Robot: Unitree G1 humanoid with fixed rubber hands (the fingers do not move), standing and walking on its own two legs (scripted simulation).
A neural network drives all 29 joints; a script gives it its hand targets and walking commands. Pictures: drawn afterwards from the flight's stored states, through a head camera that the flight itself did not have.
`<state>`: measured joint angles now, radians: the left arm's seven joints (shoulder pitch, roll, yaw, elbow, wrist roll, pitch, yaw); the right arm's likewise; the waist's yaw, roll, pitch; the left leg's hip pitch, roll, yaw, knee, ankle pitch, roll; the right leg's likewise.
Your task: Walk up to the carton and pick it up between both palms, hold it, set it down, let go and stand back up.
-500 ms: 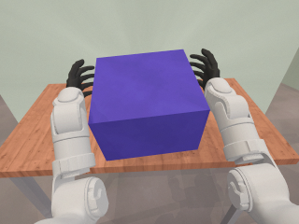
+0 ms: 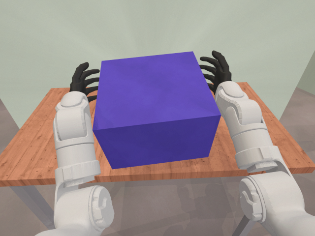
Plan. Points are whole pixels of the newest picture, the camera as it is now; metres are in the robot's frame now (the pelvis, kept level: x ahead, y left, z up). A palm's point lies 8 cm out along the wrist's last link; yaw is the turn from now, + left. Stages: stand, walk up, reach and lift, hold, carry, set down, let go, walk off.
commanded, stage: hold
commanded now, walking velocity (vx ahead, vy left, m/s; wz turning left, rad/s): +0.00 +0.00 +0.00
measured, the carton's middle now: (154, 108) +0.37 +0.00 +0.19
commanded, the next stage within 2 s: set down in 0.72 s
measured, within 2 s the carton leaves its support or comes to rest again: neither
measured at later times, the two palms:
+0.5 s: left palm (80, 96) +0.37 +0.16 +0.24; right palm (221, 85) +0.37 -0.16 +0.25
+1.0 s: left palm (75, 90) +0.38 +0.17 +0.25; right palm (215, 80) +0.38 -0.15 +0.26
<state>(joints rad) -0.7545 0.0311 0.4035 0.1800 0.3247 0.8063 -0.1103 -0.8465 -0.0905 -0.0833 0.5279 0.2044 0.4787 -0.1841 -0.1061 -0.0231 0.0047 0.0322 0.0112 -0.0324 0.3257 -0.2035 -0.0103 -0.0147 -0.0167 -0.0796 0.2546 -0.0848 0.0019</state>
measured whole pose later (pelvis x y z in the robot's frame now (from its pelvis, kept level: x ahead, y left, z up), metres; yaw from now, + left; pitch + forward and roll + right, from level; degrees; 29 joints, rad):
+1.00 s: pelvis +0.00 +0.00 +0.00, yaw +1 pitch -10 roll -1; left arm -0.81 0.03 0.43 0.27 0.36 0.65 -0.11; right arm -0.86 -0.03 -0.19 0.59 0.08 0.29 -0.13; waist -0.10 -0.04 0.04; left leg 0.06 0.01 -0.05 0.31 -0.20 -0.01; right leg 0.02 -0.02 -0.09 0.25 -0.09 0.00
